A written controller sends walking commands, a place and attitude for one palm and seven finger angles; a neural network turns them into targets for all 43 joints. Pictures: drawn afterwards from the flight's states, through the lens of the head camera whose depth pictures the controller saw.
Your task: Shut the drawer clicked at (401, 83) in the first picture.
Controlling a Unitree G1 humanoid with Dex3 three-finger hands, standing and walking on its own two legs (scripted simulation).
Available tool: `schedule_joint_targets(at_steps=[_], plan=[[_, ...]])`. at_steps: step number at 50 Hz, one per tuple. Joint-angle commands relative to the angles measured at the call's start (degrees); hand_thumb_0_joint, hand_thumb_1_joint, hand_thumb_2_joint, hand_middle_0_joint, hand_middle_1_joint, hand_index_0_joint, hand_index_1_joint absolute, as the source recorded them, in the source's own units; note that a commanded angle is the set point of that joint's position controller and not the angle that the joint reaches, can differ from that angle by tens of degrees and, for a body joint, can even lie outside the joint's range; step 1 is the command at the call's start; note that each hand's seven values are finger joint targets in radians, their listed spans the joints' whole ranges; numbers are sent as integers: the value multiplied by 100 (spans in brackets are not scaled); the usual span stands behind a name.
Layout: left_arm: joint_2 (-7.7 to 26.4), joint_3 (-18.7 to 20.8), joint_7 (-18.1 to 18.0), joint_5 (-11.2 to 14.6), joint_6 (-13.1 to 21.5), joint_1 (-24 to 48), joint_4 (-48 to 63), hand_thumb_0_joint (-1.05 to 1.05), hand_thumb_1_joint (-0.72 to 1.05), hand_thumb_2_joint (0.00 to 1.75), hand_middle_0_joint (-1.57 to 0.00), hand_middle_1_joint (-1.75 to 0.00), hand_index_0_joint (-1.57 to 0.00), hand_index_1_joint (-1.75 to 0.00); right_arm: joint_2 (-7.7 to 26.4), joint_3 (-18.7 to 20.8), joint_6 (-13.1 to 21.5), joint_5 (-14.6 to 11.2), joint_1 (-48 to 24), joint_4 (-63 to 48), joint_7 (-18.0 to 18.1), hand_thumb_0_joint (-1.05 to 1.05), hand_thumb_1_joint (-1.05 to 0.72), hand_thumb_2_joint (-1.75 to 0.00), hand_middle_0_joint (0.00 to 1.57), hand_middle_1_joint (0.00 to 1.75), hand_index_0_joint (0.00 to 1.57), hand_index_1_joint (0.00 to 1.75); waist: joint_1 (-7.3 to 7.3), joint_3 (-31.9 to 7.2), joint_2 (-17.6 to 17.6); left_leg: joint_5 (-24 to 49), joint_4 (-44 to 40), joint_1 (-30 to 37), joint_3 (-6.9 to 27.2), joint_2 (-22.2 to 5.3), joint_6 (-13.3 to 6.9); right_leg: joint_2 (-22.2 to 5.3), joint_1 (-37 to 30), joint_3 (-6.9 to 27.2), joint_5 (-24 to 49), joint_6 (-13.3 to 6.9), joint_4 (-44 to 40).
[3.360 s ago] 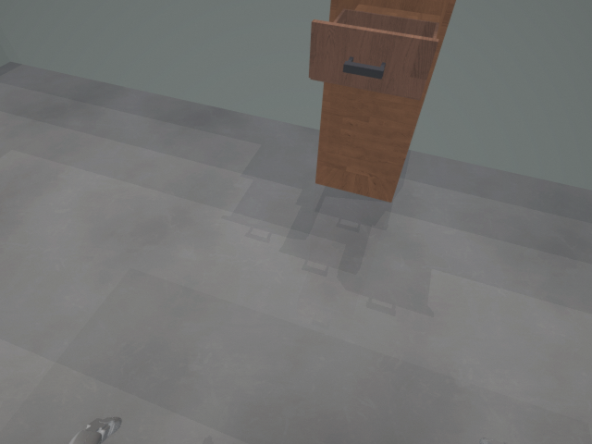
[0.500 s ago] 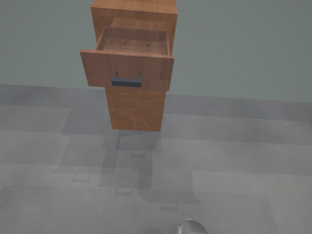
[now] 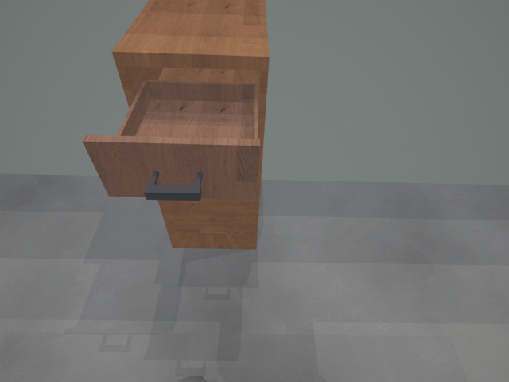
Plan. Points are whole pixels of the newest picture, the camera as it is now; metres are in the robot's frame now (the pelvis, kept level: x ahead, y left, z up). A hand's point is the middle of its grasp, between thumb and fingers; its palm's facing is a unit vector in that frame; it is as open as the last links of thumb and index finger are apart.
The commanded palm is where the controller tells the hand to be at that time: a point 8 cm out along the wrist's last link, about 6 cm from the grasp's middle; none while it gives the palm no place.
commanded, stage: take the last steps up to it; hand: left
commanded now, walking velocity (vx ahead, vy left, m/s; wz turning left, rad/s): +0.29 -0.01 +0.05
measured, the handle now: (175, 184) +0.48 +0.18 +0.01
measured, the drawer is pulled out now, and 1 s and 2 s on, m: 0.30 0.30 0.30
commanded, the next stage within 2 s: come to a stop and stand still in 0.36 s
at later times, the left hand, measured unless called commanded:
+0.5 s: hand (143, 357) +0.21 +0.22 -0.17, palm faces +0.03 -0.99 -0.16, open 7.3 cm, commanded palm none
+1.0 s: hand (133, 356) +0.21 +0.24 -0.19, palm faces +0.09 -0.97 -0.21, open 7.3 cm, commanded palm none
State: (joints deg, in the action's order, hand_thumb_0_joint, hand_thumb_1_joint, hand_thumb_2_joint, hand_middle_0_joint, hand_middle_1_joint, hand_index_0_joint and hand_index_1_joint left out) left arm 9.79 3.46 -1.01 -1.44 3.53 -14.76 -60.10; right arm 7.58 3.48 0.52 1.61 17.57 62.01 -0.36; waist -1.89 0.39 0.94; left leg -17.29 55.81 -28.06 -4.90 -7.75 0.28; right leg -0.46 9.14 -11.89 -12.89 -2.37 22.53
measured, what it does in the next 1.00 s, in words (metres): walks ahead: left foot, then right foot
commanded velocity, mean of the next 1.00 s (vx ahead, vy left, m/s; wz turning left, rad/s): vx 0.04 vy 0.01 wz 0.00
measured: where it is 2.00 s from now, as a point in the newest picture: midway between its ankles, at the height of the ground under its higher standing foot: outside the picture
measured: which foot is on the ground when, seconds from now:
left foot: up 0.00-0.14, down 0.16-0.62, up 0.64-0.98, down 1.00-1.00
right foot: down 0.00-0.16, up 0.18-0.58, down 0.60-0.98, up 1.00-1.00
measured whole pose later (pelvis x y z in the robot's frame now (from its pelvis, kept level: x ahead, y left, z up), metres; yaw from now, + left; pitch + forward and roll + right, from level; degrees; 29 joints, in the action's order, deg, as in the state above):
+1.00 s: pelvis +0.13 +0.05 -0.02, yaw +2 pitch -1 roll -1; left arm 11.3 3.7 -2.1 -2.0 -2.9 -8.8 -56.4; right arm 10.7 3.8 -0.7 1.0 12.4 56.8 0.3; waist 0.4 2.0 -2.0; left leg -24.9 36.5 -13.5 -2.4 -1.4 0.2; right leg -5.3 25.9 -5.9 -6.5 1.0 30.6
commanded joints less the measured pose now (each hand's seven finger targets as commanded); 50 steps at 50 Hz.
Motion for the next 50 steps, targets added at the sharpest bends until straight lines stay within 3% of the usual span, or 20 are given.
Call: schedule_joint_targets(at_steps=[1,6,7,8,9,12,15,26,28,29,30,31,32,34,37,39,43,47,48,50], plan=[[687,94,12,-20,51,-463,45,0,90,90,-20,-30,-20,-30,134,11,103,-14,20,-359,-80,0,-90,-90,20,30,20,30,181,446,-693,93,-1149,168,-97,-6,40,-1629,382,1069,-456,-691,-1310],[705,93,59,20,-39,-554,-84,0,90,90,-20,-30,-20,-30,386,11,246,-9,329,-267,-52,0,-90,-90,20,30,20,30,-28,352,-371,458,-2573,1753,-462,362,-3,-1272,740,804,-667,-395,-359],[523,49,82,21,-58,-619,-58,0,90,90,-20,-30,-20,-30,686,65,275,3,839,-112,-19,0,-90,-90,20,30,20,30,-220,138,354,193,-2945,2490,41,99,-105,-945,1159,570,-725,-210,610],[208,-3,119,73,-66,-620,76,0,90,90,-20,-30,-20,-30,1248,187,313,68,1379,-28,45,0,-90,-90,20,30,20,30,-404,-49,1793,-157,-3794,3094,1870,-1159,-575,-313,2115,91,-1319,104,2247],[290,-14,123,36,-37,-252,301,0,90,90,-20,-30,-20,-30,1499,209,278,46,1733,16,112,0,-90,-90,20,30,20,30,-516,-70,1837,293,-4302,3298,2912,-1886,-1106,-66,2783,404,-2128,131,3562],[325,23,158,10,-46,-104,135,0,90,90,-20,-30,-20,-30,907,1,369,-5,884,-107,237,0,-90,-90,20,30,20,30,-167,279,656,1963,-4161,2625,1816,-1514,-1082,-573,2820,1003,-1138,121,4568],[143,-5,156,10,-164,-449,-74,0,90,90,-20,-30,-20,-30,763,-68,456,-41,590,-102,258,0,-90,-90,20,30,20,30,141,96,517,3513,-4060,2513,532,-993,-790,-588,2403,982,-467,305,4280],[-7,-81,37,32,-286,218,160,0,90,90,-20,-30,-20,-30,620,-69,250,-9,655,169,285,0,-90,-90,20,30,20,30,128,474,729,3946,-3588,2140,89,-763,-730,-380,1172,638,177,261,1435],[200,-36,-22,14,-242,-367,11,0,90,90,-20,-30,-20,-30,589,-80,212,-61,584,199,294,0,-90,-90,20,30,20,30,437,280,279,3180,-3015,1868,14,-508,-419,-398,143,655,1347,305,413],[528,12,-70,2,-188,-607,-77,0,90,90,-20,-30,-20,-30,456,-86,196,-107,686,219,271,0,-90,-90,20,30,20,30,476,-55,-243,2090,-2642,1518,-58,-211,-181,-747,-561,1033,2972,254,352],[863,58,-117,11,-152,-697,-73,0,90,90,-20,-30,-20,-30,316,-61,146,-167,945,195,241,0,-90,-90,20,30,20,30,378,-492,-867,268,-2078,1016,-187,247,35,-1680,-1169,1959,5187,-185,639],[1098,89,-118,44,-179,-694,-23,0,90,90,-20,-30,-20,-30,290,4,44,-215,1224,179,265,0,-90,-90,20,30,20,30,255,-806,-1061,-1458,-1389,1091,-111,543,128,-2318,-1152,2124,6177,-735,521],[1127,117,-140,33,-219,-575,80,0,90,90,-20,-30,-20,-30,316,49,-34,-189,1158,118,293,0,-90,-90,20,30,20,30,253,-578,-736,-1832,-790,1019,36,598,97,-2487,-877,1996,6587,-954,405],[953,135,-216,29,-219,-360,110,0,90,90,-20,-30,-20,-30,315,49,-174,-180,743,61,302,0,-90,-90,20,30,20,30,360,-563,-1556,-1989,419,823,416,515,138,-2426,-357,2278,5900,-1156,162],[882,188,-293,1,-353,180,368,0,90,90,-20,-30,-20,-30,327,101,-299,-145,510,-51,248,0,-90,-90,20,30,20,30,279,-498,-680,-1470,981,592,553,523,173,-2226,106,1901,4228,-1076,-25],[934,204,-289,-19,-385,389,533,0,90,90,-20,-30,-20,-30,311,118,-400,-105,444,-159,185,0,-90,-90,20,30,20,30,182,-499,-722,-1093,990,731,492,570,225,-2050,637,1649,2976,-856,-285],[988,233,-237,-90,-475,647,724,0,90,90,-20,-30,-20,-30,352,115,-395,-58,410,-327,96,0,-90,-90,20,30,20,30,165,-311,-1126,-861,110,1050,306,566,189,-1829,1250,1766,-274,-608,-946],[1049,217,-198,-98,-559,743,728,0,90,90,-20,-30,-20,-30,330,48,-233,-93,1045,-221,68,0,-90,-90,20,30,20,30,-80,-410,-1309,-676,-2295,2168,-41,746,61,-1400,1579,1666,-1690,-172,-878],[897,168,-164,-46,-601,677,695,0,90,90,-20,-30,-20,-30,416,34,-205,-69,1278,-148,80,0,-90,-90,20,30,20,30,-189,-316,-812,-467,-3143,2485,4,799,43,-1117,1848,1454,-2027,84,-393],[182,14,-113,95,-671,559,748,0,90,90,-20,-30,-20,-30,1139,118,-118,66,662,-457,159,0,-90,-90,20,30,20,30,-141,741,2191,-3034,-5383,562,2872,-1108,-343,94,2501,824,-1522,506,2278]])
